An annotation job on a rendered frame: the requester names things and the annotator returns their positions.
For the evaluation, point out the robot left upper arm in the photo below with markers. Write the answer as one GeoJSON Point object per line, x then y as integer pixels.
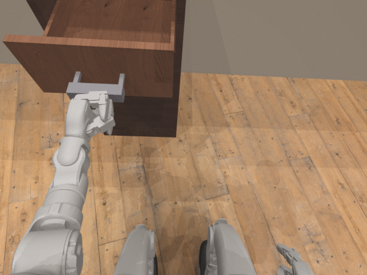
{"type": "Point", "coordinates": [50, 252]}

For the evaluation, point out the left robot forearm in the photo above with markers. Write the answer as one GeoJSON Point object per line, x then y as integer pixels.
{"type": "Point", "coordinates": [62, 208]}

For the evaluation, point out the robot right shin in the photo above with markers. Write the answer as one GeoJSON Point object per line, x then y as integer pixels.
{"type": "Point", "coordinates": [211, 259]}

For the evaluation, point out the cabinet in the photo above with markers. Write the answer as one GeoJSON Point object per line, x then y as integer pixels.
{"type": "Point", "coordinates": [139, 115]}

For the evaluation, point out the robot right thigh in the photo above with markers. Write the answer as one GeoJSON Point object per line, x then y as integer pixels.
{"type": "Point", "coordinates": [232, 256]}

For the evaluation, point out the drawer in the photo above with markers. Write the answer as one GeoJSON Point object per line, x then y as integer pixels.
{"type": "Point", "coordinates": [101, 39]}

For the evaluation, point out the handle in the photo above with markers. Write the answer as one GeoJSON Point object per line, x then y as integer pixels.
{"type": "Point", "coordinates": [116, 92]}

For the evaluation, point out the robot left hand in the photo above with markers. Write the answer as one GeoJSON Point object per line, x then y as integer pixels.
{"type": "Point", "coordinates": [80, 114]}

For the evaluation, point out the robot right hand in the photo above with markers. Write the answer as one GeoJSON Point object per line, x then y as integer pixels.
{"type": "Point", "coordinates": [299, 267]}

